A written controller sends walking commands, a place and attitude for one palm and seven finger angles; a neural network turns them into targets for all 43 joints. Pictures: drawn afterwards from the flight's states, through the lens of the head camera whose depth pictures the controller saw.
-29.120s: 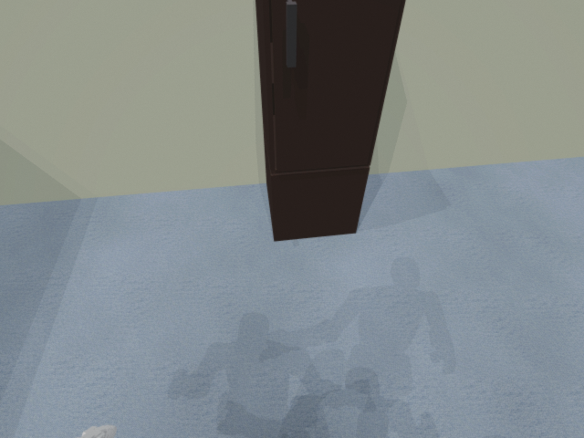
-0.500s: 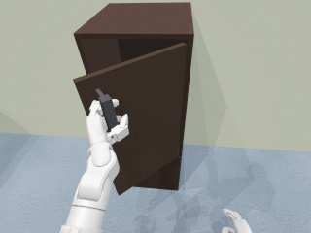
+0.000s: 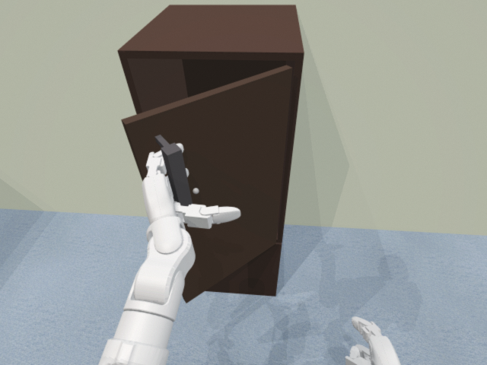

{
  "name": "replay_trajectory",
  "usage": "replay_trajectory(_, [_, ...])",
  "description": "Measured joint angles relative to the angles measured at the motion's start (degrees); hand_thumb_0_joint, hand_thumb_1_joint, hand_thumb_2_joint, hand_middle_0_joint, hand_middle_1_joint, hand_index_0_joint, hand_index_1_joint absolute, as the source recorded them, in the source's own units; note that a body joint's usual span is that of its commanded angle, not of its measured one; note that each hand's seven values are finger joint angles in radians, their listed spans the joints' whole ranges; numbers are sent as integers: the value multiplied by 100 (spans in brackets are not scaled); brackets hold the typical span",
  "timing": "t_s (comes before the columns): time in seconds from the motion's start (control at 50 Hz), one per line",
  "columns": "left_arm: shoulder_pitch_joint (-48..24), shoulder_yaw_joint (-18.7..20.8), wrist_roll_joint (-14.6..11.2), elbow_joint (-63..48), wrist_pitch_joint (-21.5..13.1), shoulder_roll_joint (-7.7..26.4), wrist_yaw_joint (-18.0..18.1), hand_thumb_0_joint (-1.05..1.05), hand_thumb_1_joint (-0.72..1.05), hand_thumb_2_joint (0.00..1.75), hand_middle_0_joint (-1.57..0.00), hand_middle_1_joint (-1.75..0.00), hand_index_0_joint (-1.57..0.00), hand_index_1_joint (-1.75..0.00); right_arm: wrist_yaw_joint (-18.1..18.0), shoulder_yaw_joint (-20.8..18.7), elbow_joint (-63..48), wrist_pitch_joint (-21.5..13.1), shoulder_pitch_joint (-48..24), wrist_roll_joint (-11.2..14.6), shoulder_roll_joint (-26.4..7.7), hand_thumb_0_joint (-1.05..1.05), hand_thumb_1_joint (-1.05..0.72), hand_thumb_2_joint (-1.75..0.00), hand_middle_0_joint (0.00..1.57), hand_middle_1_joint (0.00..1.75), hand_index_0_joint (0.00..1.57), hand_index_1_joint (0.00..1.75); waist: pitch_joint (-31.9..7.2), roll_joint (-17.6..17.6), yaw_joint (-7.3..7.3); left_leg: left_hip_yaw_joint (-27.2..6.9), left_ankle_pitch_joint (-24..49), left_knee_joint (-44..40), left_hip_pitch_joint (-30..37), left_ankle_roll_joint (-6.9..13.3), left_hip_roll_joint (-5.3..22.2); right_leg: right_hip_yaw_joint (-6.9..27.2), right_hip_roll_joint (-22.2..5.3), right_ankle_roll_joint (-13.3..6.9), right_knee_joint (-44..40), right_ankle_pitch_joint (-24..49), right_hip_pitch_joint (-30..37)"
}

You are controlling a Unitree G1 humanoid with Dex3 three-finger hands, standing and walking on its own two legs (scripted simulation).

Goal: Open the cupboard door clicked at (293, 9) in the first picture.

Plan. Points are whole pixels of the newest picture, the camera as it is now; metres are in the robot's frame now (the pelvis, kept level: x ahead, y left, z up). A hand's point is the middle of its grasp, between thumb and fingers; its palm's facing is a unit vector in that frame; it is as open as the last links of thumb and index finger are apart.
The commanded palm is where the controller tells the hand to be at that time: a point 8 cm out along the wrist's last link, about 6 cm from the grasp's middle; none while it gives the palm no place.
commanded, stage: open thumb and fingers to let go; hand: left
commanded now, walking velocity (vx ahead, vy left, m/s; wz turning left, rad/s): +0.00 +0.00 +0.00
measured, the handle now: (173, 177) +0.38 +0.16 +0.14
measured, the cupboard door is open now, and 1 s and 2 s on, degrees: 41 43 43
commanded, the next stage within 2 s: slide the hand sideways off the handle in 0.08 s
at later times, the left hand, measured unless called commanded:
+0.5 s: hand (184, 204) +0.32 +0.12 +0.14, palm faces -0.05 -1.00 -0.02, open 16.1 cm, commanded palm +0.28 +0.16 +0.13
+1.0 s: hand (164, 227) +0.28 +0.15 +0.13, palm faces +0.01 -1.00 -0.03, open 16.1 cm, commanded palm +0.25 +0.21 +0.13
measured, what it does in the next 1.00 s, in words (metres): stands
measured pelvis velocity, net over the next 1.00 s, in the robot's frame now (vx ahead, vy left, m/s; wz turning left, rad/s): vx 0.02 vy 0.00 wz -0.02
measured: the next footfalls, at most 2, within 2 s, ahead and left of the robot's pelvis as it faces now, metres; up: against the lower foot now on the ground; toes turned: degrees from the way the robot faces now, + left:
none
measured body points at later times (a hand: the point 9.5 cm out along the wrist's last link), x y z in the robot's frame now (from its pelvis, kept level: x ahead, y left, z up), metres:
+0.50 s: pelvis -0.01 +0.02 +0.00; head -0.04 +0.00 +0.45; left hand +0.31 +0.18 +0.15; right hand +0.18 -0.19 -0.09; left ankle +0.01 +0.11 -0.74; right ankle +0.00 -0.09 -0.74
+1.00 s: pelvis +0.02 +0.00 +0.00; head -0.01 -0.01 +0.45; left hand +0.27 +0.20 +0.13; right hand +0.21 -0.22 -0.07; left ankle +0.01 +0.11 -0.74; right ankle +0.00 -0.09 -0.74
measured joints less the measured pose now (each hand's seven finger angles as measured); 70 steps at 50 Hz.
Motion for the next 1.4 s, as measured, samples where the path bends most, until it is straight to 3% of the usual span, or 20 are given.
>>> replay_trajectory(0.22, [-16, -272, 133, -142, 93, -51, -12, -2, -50, 30, -39, -68, -39, -65, 91, 76, -5, 96, -94, -6, 89, 1, -91, -90, 20, 30, 20, 30, 30, -50, 98, -20, -42, 114, -107, 72, -100, -26, -102, 72, 129, -63, -93])
replay_trajectory(0.26, [80, -263, 189, -164, -38, 144, -614, -2, -50, 30, -37, -63, -34, -61, 74, 112, -63, 146, -35, 41, 89, 1, -91, -90, 20, 30, 20, 30, 29, -103, 119, -20, -22, 88, -97, 89, -136, -27, -139, 82, 173, -86, -109])
replay_trajectory(0.3, [131, -265, 89, -126, -190, 477, -1359, -2, -50, 30, -34, -57, -28, -56, 7, 144, -141, 138, 52, 109, 62, 1, -91, -90, 20, 30, 20, 30, 49, -111, 132, -36, -17, 88, -66, 101, -153, -43, -155, 88, 175, -93, -70])
replay_trajectory(0.36, [102, -220, -320, 19, -342, 920, -2380, -2, -50, 30, -28, -48, -20, -48, -93, 201, -211, 21, 159, 222, -26, 1, -91, -90, 20, 30, 20, 30, 70, -77, 115, -62, -24, 114, -33, 119, -175, -70, -176, 105, 171, -93, -11])
replay_trajectory(0.42, [34, -161, -684, 136, -337, 1057, -2851, -2, -50, 30, -23, -41, -16, -42, -132, 226, -232, -152, 214, 306, -110, 1, -91, -90, 20, 30, 20, 30, 63, -45, 101, -59, -22, 135, -43, 135, -196, -69, -198, 128, 185, -87, -17])
replay_trajectory(0.48, [73, -88, -771, 87, -280, 984, -2880, -2, -50, 30, -21, -38, -17, -41, -85, 225, -262, -287, 234, 326, -148, 1, -91, -90, 20, 30, 20, 30, 25, -34, 80, -24, -12, 134, -81, 150, -208, -34, -212, 147, 209, -79, -77])
replay_trajectory(0.62, [435, -12, -668, -334, -206, 896, -2752, -2, -50, 30, -21, -37, -17, -39, 47, 255, -399, -334, 235, 305, -111, 1, -91, -90, 20, 30, 20, 30, -30, -54, 25, 90, -25, 93, -70, 153, -165, 83, -172, 149, 198, -62, -124])
replay_trajectory(0.82, [1277, 320, -840, -1103, -45, 1158, -3044, -2, -50, 30, -20, -35, -19, -35, 41, 282, -578, -193, 223, 317, -86, 1, -91, -90, 20, 30, 20, 30, -65, -78, -48, 184, -91, -24, 80, 84, -28, 187, -31, 80, 35, -52, -3])
replay_trajectory(0.94, [1910, 544, -955, -1590, -84, 1326, -3185, -2, -50, 30, -20, -34, -20, -33, 13, 210, -632, -288, 242, 322, -156, 1, -91, -90, 20, 30, 20, 30, -66, -61, -24, 147, -150, -20, 112, 33, 19, 153, 18, 31, 20, -110, 43])
replay_trajectory(1.14, [2604, 1064, -1256, -1906, -330, 1620, -3694, -2, -50, 30, -20, -33, -18, -31, -75, 140, -610, -626, 304, 342, -263, 1, -91, -90, 20, 30, 20, 30, -137, -14, 34, 16, -251, 100, 53, -55, 82, 26, 84, -52, 83, -221, 43])
replay_trajectory(1.4, [2722, 1803, -1668, -1510, -618, 1919, -4387, -2, -50, 30, -16, -31, -16, -30, -199, 129, -463, -1090, 400, 399, -386, 1, -91, -90, 20, 30, 20, 30, -161, 63, 93, -91, -302, 364, -211, -108, 118, -83, 119, -93, 290, -278, -167])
